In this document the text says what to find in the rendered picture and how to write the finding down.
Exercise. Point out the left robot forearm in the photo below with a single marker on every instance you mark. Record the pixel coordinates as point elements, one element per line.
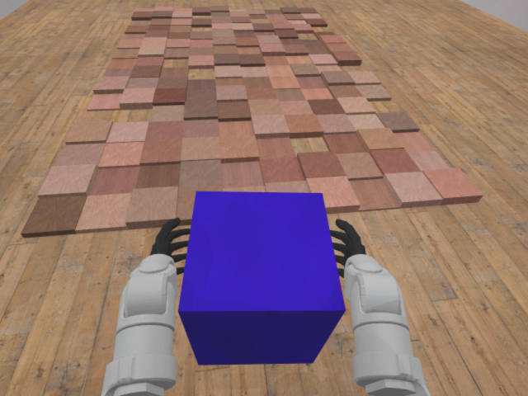
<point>143,364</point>

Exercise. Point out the carton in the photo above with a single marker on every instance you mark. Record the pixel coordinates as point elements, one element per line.
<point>260,283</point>

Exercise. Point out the robot right hand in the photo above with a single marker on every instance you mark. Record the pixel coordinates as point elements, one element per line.
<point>351,239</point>

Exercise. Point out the robot left hand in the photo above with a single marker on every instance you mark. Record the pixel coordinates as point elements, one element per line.
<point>164,238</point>

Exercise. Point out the right robot forearm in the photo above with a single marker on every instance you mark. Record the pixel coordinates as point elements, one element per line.
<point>384,363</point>

